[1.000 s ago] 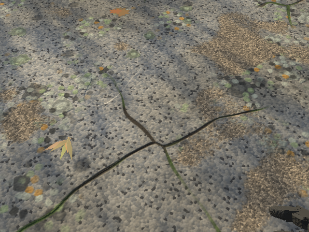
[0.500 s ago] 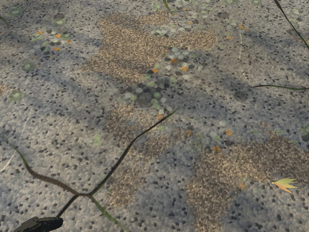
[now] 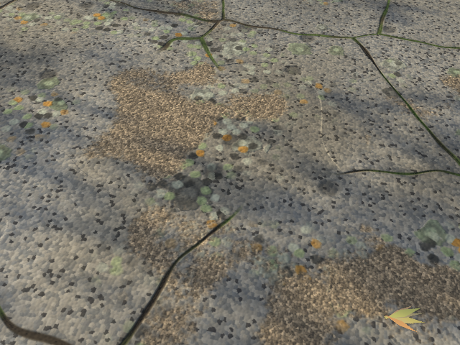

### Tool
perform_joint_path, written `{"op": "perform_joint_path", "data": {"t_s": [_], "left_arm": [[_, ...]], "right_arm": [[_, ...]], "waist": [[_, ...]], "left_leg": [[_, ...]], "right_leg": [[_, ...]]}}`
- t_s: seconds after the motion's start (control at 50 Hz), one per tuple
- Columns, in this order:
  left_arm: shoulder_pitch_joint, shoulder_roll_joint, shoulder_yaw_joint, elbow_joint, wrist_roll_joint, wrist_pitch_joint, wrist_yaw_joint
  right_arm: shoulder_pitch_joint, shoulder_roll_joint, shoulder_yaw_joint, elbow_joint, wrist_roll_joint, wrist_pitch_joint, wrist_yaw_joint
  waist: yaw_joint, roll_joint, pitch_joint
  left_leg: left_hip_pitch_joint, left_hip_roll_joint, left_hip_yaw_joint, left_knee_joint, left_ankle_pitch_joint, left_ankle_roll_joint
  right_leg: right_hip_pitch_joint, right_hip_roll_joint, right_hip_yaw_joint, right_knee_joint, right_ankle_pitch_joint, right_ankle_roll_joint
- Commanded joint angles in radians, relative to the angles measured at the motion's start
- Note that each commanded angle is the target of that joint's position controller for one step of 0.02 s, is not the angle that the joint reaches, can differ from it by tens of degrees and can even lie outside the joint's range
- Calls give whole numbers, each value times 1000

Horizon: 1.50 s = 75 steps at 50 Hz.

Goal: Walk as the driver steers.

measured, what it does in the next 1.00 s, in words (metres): walks ahead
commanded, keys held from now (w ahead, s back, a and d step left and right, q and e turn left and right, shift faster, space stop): no key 0.30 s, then w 0.70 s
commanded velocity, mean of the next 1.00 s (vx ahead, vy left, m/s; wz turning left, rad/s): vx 0.24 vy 0.00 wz -0.03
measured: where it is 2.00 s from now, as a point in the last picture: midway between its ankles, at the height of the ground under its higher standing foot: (222, 236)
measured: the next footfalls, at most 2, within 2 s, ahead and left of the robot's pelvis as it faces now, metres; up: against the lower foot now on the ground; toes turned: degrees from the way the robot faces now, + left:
left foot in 1.02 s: +0.49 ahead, +0.12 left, +0.00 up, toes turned +1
right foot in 1.56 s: +0.80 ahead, -0.12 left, +0.00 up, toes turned +0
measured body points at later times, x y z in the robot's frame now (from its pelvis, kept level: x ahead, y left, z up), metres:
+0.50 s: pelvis +0.06 +0.01 +0.00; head +0.06 +0.00 +0.45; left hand +0.17 +0.27 -0.11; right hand +0.13 -0.26 -0.13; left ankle +0.01 +0.13 -0.73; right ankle +0.06 -0.11 -0.72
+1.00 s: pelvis +0.29 +0.01 -0.01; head +0.32 +0.01 +0.44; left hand +0.22 +0.28 -0.14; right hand +0.54 -0.21 -0.08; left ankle +0.46 +0.12 -0.72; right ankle +0.09 -0.11 -0.73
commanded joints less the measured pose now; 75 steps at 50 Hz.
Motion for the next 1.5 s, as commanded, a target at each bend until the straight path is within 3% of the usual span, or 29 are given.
{"op": "perform_joint_path", "data": {"t_s": [0.02,0.14,0.26,0.3,0.36,0.4,0.46,0.5,0.54,0.56,0.58,0.6,0.64,0.7,0.82,0.94,0.98,1.02,1.04,1.06,1.08,1.1,1.12,1.14,1.18,1.24,1.38,1.46,1.5], "left_arm": [[-12,104,35,-54,4,3,8],[0,87,37,-7,-7,-15,11],[16,87,41,34,-13,-14,21],[20,90,42,48,-14,-12,26],[43,88,44,79,-23,-8,31],[0,85,45,57,-32,-30,27],[-68,79,42,32,-50,-86,8],[-30,75,42,52,-54,-107,-10],[118,87,58,133,-46,-112,-16],[221,124,75,163,-45,-109,-13],[333,228,102,180,-44,-109,-7],[372,224,94,179,-38,-117,-17],[245,136,62,146,-30,-129,-15],[195,88,37,141,-25,-119,-18],[245,144,40,174,-30,-104,6],[280,166,48,220,-48,-102,12],[259,188,57,218,-40,-92,13],[244,176,50,210,-27,-74,16],[333,88,24,187,-17,-80,11],[414,2,-5,210,-25,-101,2],[300,123,27,192,-58,-121,-5],[197,164,37,154,-76,-134,-5],[144,158,36,143,-64,-141,2],[140,145,41,145,-50,-137,6],[190,102,38,159,-44,-114,7],[126,92,36,135,-34,-92,12],[-139,63,16,63,-33,-117,-10],[-247,78,13,15,-40,-126,-33],[-234,104,20,6,-40,-134,-42]], "right_arm": [[-72,-134,-25,-66,6,-32,-1],[-18,-123,-20,-52,17,-32,-12],[-21,-108,-15,-34,21,-30,-4],[-22,-106,-14,-24,21,-29,-1],[3,-136,-24,3,31,-20,-2],[52,-184,-39,18,45,-20,-12],[80,-209,-53,33,46,-39,-22],[42,-203,-55,26,57,-42,-15],[-11,-183,-51,17,65,-37,-8],[-34,-145,-39,8,57,-42,-7],[-51,-75,-19,-34,45,-56,-6],[-65,-117,-30,-53,55,-74,-11],[-28,-152,-43,-30,83,-92,4],[-56,-136,-48,-24,56,-96,23],[-220,-62,-19,-86,47,-86,38],[-305,-106,-25,-131,57,-94,55],[-225,-143,-42,-113,54,-94,54],[56,-209,-80,-34,54,-84,38],[196,-289,-100,-8,30,-81,30],[244,-282,-95,16,39,-81,40],[193,-201,-72,16,49,-84,39],[96,-180,-64,2,49,-86,36],[26,-166,-59,-7,39,-90,36],[-13,-142,-53,-11,25,-96,39],[-34,-115,-47,-2,21,-106,43],[-3,-143,-53,26,29,-115,36],[132,-194,-59,85,47,-95,7],[208,-194,-61,126,53,-71,5],[208,-206,-66,132,55,-57,0]], "waist": [[24,193,-13],[-10,58,-29],[-11,22,-48],[-9,22,-47],[-15,86,-14],[-38,177,80],[-54,194,158],[-21,183,123],[53,158,48],[100,99,3],[121,-173,-44],[136,-228,-53],[65,-76,34],[38,-46,60],[66,-37,90],[44,-46,114],[-10,-70,38],[-149,-65,-143],[-139,105,-302],[-106,310,-441],[-124,230,-303],[-100,171,-145],[-69,84,-75],[-31,78,-36],[16,112,-40],[20,97,16],[-70,69,59],[-96,71,80],[-65,86,65]], "left_leg": [[-78,110,-137,-224,-102,52],[21,68,-79,-146,51,51],[46,47,-56,-126,137,51],[48,43,-51,-127,151,51],[35,47,-90,-194,-219,92],[65,188,-298,-318,-482,188],[108,319,-453,-380,-401,266],[109,275,-348,-353,-268,229],[-44,165,-189,-258,-103,167],[-121,107,-102,-108,-6,121],[-309,-34,51,244,-48,36],[-454,-70,-27,474,-281,21],[-554,38,-80,604,-158,68],[-515,101,-42,506,37,68],[-402,61,44,144,270,-2],[-314,29,21,-43,327,54],[-197,-10,45,-37,257,88],[193,-31,61,-23,236,144],[595,209,-271,-6,139,258],[743,366,-718,-202,-141,355],[645,329,-706,-281,-249,302],[476,306,-559,-309,-188,266],[320,275,-452,-334,-65,252],[207,237,-361,-358,52,242],[112,199,-272,-411,116,249],[55,192,-190,-466,174,269],[122,147,-55,-472,255,218],[282,208,-84,-399,300,214],[340,236,-121,-338,373,199]], "right_leg": [[123,-57,42,-45,1,-7],[96,-66,57,-59,90,-12],[139,-76,66,-50,179,-8],[151,-79,67,-49,196,-7],[93,-12,-11,10,-150,-14],[-93,2,-77,134,-246,-14],[-222,-82,-62,212,-237,-42],[-116,-86,-87,80,-216,-65],[238,-25,-135,-49,-5,-60],[375,-76,-46,-79,-24,-80],[526,-285,324,-226,-158,-189],[559,-418,614,-332,-201,-301],[501,-377,440,-325,-223,-261],[421,-293,222,-374,34,-194],[285,-223,17,-424,243,-187],[374,-298,-5,-399,313,-162],[436,-304,-21,-280,600,-139],[330,-237,-73,78,770,-91],[-22,-138,-104,450,420,-45],[-244,17,0,708,-358,-17],[-353,-39,63,807,-351,-37],[-395,-92,22,793,-252,-51],[-355,-140,2,743,-159,-54],[-299,-174,1,693,-103,-53],[-215,-204,6,642,-62,-45],[-276,-224,-13,530,9,-13],[-269,-166,-78,95,350,14],[-312,-143,-66,-6,280,-9],[-275,-127,-58,-46,195,-29]]}}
